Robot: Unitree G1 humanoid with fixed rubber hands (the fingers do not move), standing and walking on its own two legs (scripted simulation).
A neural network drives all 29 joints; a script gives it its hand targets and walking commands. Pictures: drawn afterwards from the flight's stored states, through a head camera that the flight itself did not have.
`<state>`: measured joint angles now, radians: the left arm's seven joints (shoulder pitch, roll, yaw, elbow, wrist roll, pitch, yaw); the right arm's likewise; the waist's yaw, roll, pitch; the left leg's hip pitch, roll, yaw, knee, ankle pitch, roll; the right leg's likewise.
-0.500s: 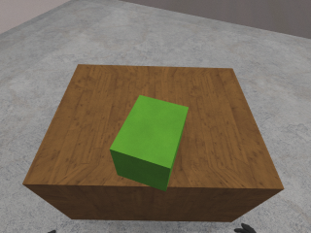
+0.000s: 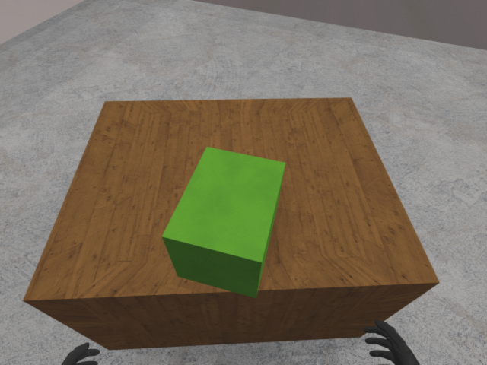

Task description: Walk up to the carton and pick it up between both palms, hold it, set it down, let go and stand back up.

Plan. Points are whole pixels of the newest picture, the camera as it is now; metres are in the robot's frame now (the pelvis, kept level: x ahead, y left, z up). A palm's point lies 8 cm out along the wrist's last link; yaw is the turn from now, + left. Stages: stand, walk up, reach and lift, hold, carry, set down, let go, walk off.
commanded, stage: walk up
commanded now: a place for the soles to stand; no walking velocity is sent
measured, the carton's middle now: (230, 220) +0.42 +0.02 -0.10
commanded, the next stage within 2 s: reach and lift in 0.68 s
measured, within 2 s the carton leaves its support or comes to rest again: neither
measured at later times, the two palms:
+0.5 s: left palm out of the picture +0.09 +0.27 -0.08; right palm out of the picture +0.06 -0.27 -0.10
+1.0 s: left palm (105, 339) +0.17 +0.22 -0.06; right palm (411, 364) +0.13 -0.27 -0.07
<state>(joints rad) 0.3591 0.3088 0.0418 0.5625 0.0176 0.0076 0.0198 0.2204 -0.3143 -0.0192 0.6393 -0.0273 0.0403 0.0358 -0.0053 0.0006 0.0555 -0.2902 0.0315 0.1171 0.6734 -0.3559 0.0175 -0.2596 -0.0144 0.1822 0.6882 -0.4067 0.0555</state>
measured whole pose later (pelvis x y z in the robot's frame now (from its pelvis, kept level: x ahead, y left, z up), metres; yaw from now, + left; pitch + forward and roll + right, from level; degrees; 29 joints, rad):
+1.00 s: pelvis -0.02 -0.02 +0.01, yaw +1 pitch -4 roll +0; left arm 0.07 0.25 0.06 0.47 0.07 0.27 -0.05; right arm 0.10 -0.20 -0.04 0.82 0.00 -0.27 -0.05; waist -0.02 -0.05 0.14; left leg -0.22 0.07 0.09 0.56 -0.26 -0.02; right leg -0.19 -0.02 0.04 0.58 -0.31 0.04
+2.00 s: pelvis -0.01 +0.02 +0.01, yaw +1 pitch -8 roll -3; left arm 0.26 0.45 -0.01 0.31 -0.17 -0.12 -0.24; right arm 0.42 0.11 0.06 0.41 0.05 -0.41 -0.32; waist 0.06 -0.01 0.16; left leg -0.15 0.06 0.08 0.61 -0.32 0.02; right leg -0.04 -0.03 0.03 0.46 -0.28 0.05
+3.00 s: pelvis -0.01 +0.03 +0.01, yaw +2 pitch -2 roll -3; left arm -0.18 0.37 -0.06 0.51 -0.22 -0.08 -0.19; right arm 0.00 0.08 0.01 0.56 0.10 -0.41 -0.41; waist -0.01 0.00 0.13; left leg -0.30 0.05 0.07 0.66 -0.33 0.04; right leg -0.17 -0.04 0.03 0.49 -0.29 0.05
